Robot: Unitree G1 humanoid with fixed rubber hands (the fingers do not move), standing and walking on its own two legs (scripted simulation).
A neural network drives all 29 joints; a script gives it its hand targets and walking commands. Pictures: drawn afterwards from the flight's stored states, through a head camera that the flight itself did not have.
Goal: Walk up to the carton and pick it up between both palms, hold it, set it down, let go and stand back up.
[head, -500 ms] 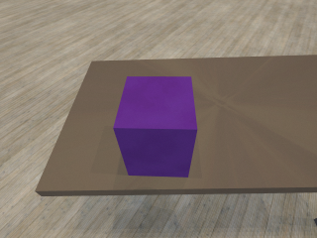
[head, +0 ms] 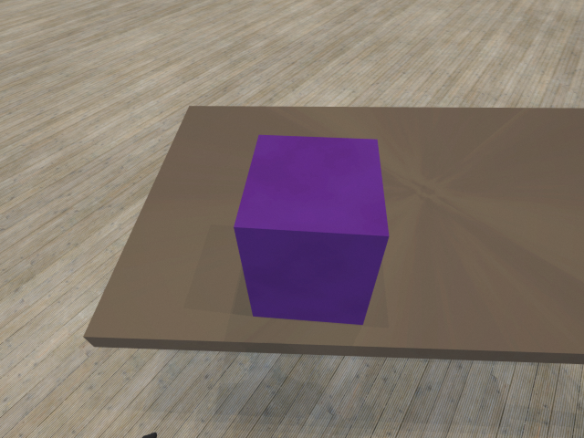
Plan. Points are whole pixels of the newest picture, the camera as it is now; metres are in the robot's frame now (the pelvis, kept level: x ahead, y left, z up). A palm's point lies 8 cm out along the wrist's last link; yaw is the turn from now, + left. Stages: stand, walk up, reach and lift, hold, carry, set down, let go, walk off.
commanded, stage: walk up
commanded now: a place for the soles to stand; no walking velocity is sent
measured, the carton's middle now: (312, 232) +0.45 +0.00 +0.01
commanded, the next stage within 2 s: reach and lift in 1.52 s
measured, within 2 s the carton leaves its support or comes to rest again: neither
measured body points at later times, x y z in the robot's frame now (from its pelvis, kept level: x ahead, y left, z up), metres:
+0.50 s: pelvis -0.02 +0.00 +0.00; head +0.01 +0.01 +0.45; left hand +0.02 +0.27 -0.14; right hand +0.05 -0.26 -0.13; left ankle +0.01 +0.11 -0.73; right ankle +0.01 -0.13 -0.73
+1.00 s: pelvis +0.00 +0.00 +0.00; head +0.01 +0.01 +0.45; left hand +0.06 +0.28 -0.13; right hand +0.10 -0.25 -0.12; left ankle +0.01 +0.11 -0.73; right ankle +0.01 -0.13 -0.73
